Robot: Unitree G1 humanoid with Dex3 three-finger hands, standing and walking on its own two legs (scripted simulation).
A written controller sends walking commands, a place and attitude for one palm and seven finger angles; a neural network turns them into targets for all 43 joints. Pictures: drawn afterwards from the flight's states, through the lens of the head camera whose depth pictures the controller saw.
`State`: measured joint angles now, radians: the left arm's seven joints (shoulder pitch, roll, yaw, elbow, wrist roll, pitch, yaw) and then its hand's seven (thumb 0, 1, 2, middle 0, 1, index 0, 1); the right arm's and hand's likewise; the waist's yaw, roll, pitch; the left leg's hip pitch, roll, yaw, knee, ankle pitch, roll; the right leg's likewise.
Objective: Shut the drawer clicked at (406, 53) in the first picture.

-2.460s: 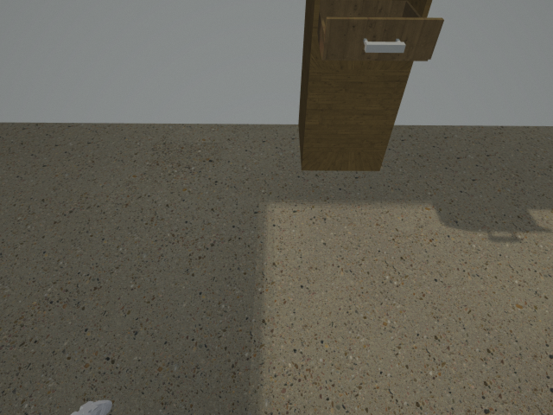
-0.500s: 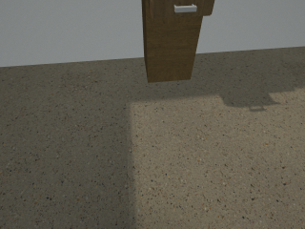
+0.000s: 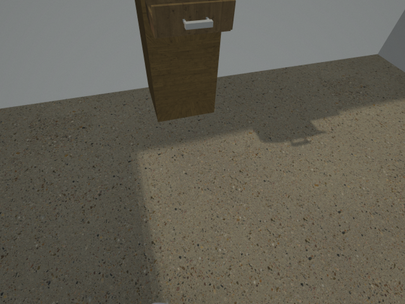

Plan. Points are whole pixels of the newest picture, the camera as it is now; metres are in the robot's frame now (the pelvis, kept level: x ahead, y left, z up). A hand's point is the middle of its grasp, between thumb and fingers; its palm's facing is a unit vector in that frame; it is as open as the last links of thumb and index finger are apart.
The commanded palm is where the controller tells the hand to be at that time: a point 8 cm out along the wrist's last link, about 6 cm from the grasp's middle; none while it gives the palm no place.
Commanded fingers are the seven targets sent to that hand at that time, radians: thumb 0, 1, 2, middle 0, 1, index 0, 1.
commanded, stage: walk to a spot facing it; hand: left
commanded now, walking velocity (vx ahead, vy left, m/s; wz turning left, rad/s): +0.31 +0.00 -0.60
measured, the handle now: (197, 22) +1.23 +0.17 +0.01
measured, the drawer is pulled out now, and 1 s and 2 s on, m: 0.21 0.21 0.21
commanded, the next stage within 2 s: turn to face it in 1.62 s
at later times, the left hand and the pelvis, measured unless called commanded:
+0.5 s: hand (151, 226) +0.33 +0.18 -0.18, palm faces -0.36 -0.93 -0.12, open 7.4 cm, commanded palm none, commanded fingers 0.00 0.90 0.90 -0.20 -0.30 -0.20 -0.30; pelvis +0.16 +0.05 -0.01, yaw -20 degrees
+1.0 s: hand (175, 176) +0.51 +0.15 -0.19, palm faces -0.44 -0.88 -0.21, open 7.3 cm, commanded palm none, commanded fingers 0.00 0.90 0.90 -0.20 -0.30 -0.20 -0.30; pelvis +0.39 -0.02 -0.02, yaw -30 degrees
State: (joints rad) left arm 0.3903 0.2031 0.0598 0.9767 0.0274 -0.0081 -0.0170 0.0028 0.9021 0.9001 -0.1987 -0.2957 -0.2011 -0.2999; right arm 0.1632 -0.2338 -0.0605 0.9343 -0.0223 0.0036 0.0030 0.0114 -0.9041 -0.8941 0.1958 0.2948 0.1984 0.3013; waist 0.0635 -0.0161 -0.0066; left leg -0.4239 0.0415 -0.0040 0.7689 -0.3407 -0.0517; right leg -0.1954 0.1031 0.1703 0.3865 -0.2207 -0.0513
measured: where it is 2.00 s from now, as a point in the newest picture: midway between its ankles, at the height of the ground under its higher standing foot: (262, 216)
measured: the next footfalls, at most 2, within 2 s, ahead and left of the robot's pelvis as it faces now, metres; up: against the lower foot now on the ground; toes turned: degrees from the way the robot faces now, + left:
left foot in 0.08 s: +0.08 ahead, +0.13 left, +0.00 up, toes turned -2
right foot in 0.64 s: +0.31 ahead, -0.11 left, +0.00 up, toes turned -32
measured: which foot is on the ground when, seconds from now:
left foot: up 0.00-0.06, down 0.08-0.64, up 0.66-1.00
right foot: down 0.00-0.08, up 0.10-0.62, down 0.64-1.00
